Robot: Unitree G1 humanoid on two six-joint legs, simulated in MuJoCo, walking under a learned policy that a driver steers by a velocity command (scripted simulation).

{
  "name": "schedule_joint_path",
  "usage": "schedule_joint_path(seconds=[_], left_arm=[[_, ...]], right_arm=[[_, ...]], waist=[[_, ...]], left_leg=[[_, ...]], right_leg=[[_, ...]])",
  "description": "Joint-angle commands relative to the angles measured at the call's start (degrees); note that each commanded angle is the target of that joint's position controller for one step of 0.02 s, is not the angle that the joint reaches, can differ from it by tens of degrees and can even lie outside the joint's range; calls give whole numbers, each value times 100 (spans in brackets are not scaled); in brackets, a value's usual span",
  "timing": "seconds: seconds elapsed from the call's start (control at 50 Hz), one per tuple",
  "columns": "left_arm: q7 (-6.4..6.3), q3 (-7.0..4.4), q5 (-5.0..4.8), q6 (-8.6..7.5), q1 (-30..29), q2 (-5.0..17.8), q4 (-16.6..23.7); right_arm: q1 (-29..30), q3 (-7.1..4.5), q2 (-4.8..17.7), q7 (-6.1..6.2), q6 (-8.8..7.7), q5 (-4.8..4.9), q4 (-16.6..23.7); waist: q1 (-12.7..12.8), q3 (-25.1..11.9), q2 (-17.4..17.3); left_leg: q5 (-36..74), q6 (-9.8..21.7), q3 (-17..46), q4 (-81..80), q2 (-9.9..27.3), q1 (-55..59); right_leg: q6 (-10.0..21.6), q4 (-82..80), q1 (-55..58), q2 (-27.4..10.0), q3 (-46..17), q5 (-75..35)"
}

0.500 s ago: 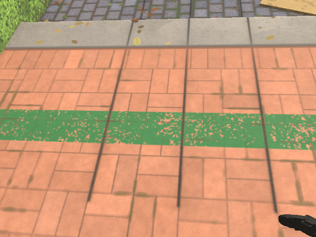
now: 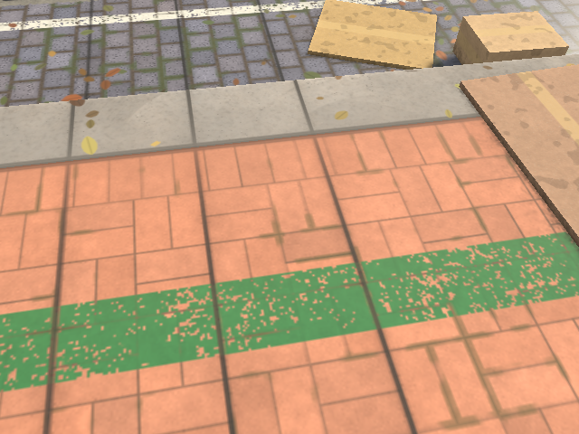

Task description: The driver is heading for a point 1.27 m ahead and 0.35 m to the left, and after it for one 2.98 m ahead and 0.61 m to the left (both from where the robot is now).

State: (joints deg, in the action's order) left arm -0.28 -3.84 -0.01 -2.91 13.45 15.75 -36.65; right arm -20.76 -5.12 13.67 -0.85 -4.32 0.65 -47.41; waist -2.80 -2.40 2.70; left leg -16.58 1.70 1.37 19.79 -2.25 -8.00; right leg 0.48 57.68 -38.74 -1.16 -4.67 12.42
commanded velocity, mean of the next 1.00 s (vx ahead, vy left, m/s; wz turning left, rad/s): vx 0.49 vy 0.00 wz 0.29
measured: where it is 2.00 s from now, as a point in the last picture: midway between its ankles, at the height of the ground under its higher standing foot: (162, 235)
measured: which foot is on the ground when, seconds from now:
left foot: down 0.00-0.22, up 0.24-0.70, down 0.72-1.00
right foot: up 0.00-0.18, down 0.20-0.72, up 0.74-1.00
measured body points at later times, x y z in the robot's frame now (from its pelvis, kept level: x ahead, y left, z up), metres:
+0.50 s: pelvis +0.28 -0.04 +0.00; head +0.31 -0.04 +0.45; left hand +0.33 +0.23 -0.11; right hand +0.45 -0.30 -0.10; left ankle +0.40 +0.14 -0.67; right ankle +0.24 -0.14 -0.74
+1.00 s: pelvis +0.56 +0.06 +0.00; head +0.60 +0.09 +0.45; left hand +0.68 +0.37 -0.08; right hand +0.73 -0.18 -0.10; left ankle +0.53 +0.12 -0.74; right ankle +0.75 -0.08 -0.68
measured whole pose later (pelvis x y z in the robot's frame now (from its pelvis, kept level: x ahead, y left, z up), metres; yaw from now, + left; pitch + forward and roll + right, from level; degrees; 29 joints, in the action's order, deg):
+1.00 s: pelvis +0.56 +0.06 +0.00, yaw +22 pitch +3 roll +0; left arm -0.3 -2.8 1.0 -6.0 3.6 16.4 -37.9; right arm -18.8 -3.7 15.5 0.0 -2.5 1.1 -40.7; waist -3.3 2.1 1.4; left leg -10.6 5.7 6.3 20.4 -6.9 -11.9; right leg -3.3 48.8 -38.8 -5.1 -5.1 8.7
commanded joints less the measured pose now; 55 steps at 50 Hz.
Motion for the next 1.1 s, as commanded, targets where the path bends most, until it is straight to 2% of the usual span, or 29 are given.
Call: schedule_joint_path(seconds=[0.02, 0.12, 0.16, 0.18, 0.2, 0.22, 0.24, 0.26, 0.28, 0.3, 0.32, 0.34, 0.36, 0.42, 0.52, 0.62, 0.66, 0.68, 0.7, 0.72, 0.74, 0.76, 0.78, 0.8, 0.82, 0.86, 0.9, 1.0, 1.1], left_arm=[[96, 103, 42, -197, -1000, -82, 653], [228, 49, -118, -277, -1647, 108, 842], [244, -57, -116, -291, -1365, 302, 803], [226, -175, -93, -280, -735, 493, 624], [183, -284, -74, -264, 208, 732, 415], [125, -425, 55, -242, 1205, 1400, 297], [149, -378, -44, -223, 1546, 1227, 111], [139, -255, -28, -192, 1153, 866, 148], [118, -181, -39, -184, 680, 664, 166], [132, -118, -9, -208, 323, 497, 125], [163, -74, 24, -268, 66, 336, 120], [180, -86, 48, -307, -98, 309, 99], [179, -103, 48, -362, -156, 308, 34], [127, -155, 61, -437, -211, 413, -156], [10, -202, 2, -438, -90, 602, -424], [-14, -312, -128, -295, 333, 891, -715], [-52, -366, -150, -195, 291, 1089, -719], [-80, -385, -158, -137, 261, 1172, -706], [-108, -361, -164, -82, 186, 1159, -683], [-152, -273, -87, -99, 261, 981, -592], [-60, 5, 108, -234, 862, 148, -281], [39, -13, -58, -467, 473, 544, -252], [89, -80, -241, -567, -57, 804, -84], [57, -32, -172, -617, -283, 733, -12], [0, -50, -5, -622, -431, 730, 1], [-14, -104, 71, -503, -313, 756, 32], [-20, -73, 94, -383, -249, 624, 16], [21, 80, 94, -350, -1259, 293, 234], [137, -9, -32, -433, -1774, 541, 394]], right_arm=[[267, -122, 876, 69, -52, 83, 259], [-270, -73, 1063, 84, 11, 178, -20], [-237, -82, 1159, 94, 40, 184, -47], [-233, -68, 1158, 103, 42, 193, -53], [-147, -37, 1110, 110, 13, 121, 11], [-447, 147, 588, 80, -91, -23, 250], [-787, 221, 497, 9, -198, 38, 81], [-358, 35, 1043, -8, -224, 236, 204], [179, 59, 992, 10, -202, 252, 382], [420, 73, 876, 40, -145, 127, 435], [401, 29, 845, 74, -55, 46, 412], [236, 46, 709, 68, 35, 70, 379], [133, 67, 550, 71, 103, 89, 349], [436, 56, 506, 95, 179, 82, 480], [1372, 150, 351, -75, 84, 21, 741], [2064, 147, 471, -220, 93, 35, 1181], [1902, 75, 630, -262, 125, 11, 1286], [1545, -5, 768, -258, 152, 16, 1251], [708, -148, 1001, -234, 169, 42, 1065], [-293, -343, 1468, -139, 207, 50, 854], [-295, -434, 2112, -97, 175, 96, 860], [-532, -310, 1733, -106, 118, 72, 1024], [-347, -233, 1417, -98, 82, 27, 992], [23, -184, 1255, -81, 61, 64, 1048], [404, -130, 1087, -67, 69, 61, 1122], [709, -61, 936, -23, 67, -27, 1263], [696, -72, 977, 23, 46, 6, 1236], [380, -128, 1166, 170, 115, 74, 1070], [-24, -127, 1131, 180, 192, 119, 925]], waist=[[-63, 352, -812], [-210, 373, -982], [93, 153, -1007], [459, -237, -963], [946, -717, -935], [1123, -1833, 284], [1083, -2792, 1237], [1070, -1830, 753], [903, -985, 495], [695, -466, 98], [476, -195, 131], [304, -83, 199], [215, -12, 229], [135, 299, 109], [407, 520, 0], [617, 701, -52], [451, 441, 156], [230, 163, 270], [-254, -258, 206], [-674, -833, -197], [-19, -1361, -1807], [-396, -2239, -1353], [-499, -1514, -1051], [-289, -958, -523], [-58, -582, -234], [269, -363, -352], [360, -186, -377], [38, 120, -636], [-148, 134, -819]], left_leg=[[2360, 922, 790, -717, 1213, -13], [2358, 794, 777, -576, 1437, 243], [3669, 673, 657, -29, 1467, 464], [4597, 551, 406, 690, 1282, 403], [4553, 375, 243, 1842, 1100, -362], [2163, 3, -83, 4295, 461, -2388], [-1512, -39, 648, 5497, 19, -3173], [-1266, 7, 749, 5883, 340, -3771], [-769, 47, 530, 5632, 615, -3881], [-434, 34, 420, 5259, 815, -3651], [-221, 22, 447, 4948, 964, -3325], [-66, -1, 461, 4864, 982, -3014], [51, -40, 445, 4799, 969, -2902], [699, -160, 594, 4294, 929, -3273], [2407, -103, 156, 2404, 764, -2897], [1719, 197, -122, 1659, 639, -3211], [974, 394, -502, 1633, 339, -2766], [658, 520, -705, 1636, 103, -2200], [858, 707, -820, 1302, -180, -1058], [1219, 1012, 33, 1260, 202, 781], [397, 2132, 3322, 767, 1733, 2800], [-285, 2387, 4798, -71, 2104, 3338], [59, 2044, 3934, -157, 1931, 2929], [688, 1826, 3208, -124, 1680, 2078], [1388, 1690, 2713, -161, 1485, 1253], [2122, 1668, 2293, -420, 1268, 361], [2496, 1673, 1987, -540, 1178, -102], [2100, 1230, 1325, -472, 618, -784], [1218, 1032, 2026, 7, 807, -311]], right_leg=[[-70, -1100, -311, -152, 361, -696], [118, -2370, 555, 121, 593, -912], [373, -2675, 1294, 317, 732, -695], [559, -2836, 2288, 464, 857, -797], [805, -2684, 3764, 165, 526, -1019], [1634, -2628, 6219, -1571, -1779, -1026], [2185, -3543, 6709, -2381, -3921, -273], [1874, -3698, 6091, -2121, -3209, 108], [1612, -3799, 5164, -1859, -2281, -227], [1462, -4038, 4242, -1614, -1714, -708], [1358, -4272, 3617, -1412, -1279, -943], [1329, -4491, 3186, -1333, -1019, -902], [1348, -4683, 2938, -1324, -804, -1034], [1266, -4970, 2799, -1315, -121, -1575], [931, -5021, 2824, -1057, 910, -1677], [802, -4614, 3995, -1458, 1092, -2150], [664, -3949, 4338, -1485, 1295, -3924], [575, -3315, 4374, -1425, 1400, -4919], [418, -2193, 4107, -1219, 1579, -5319], [165, -516, 2827, -992, 1605, -4053], [-245, 1705, 157, 220, 1216, 1476], [-182, 2445, -504, 376, -130, 2127], [-83, 2389, -930, 81, -210, 1608], [-25, 1885, -814, -176, -151, 1114], [-57, 1392, -507, -337, -88, 881], [-148, 946, 105, -465, -92, 671], [-284, 437, 201, -483, 24, 580], [-448, -1709, 686, -95, 224, -1252], [-320, -2801, 1129, 199, 37, -1414]])
Keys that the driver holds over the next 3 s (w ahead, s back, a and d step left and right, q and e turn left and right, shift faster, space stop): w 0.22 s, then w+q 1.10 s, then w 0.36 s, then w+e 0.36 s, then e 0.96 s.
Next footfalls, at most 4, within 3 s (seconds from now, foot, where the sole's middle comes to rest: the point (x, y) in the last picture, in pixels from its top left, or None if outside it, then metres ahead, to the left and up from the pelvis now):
0.20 right None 0.28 -0.14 -0.78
0.72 left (224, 402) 0.57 0.13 -0.78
1.20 right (261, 283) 0.89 0.04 -0.78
1.68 left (126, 269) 0.94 0.41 -0.78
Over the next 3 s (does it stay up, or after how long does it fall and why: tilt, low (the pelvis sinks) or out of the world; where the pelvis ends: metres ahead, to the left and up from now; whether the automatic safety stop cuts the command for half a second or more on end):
stays up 1.25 0.47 0.01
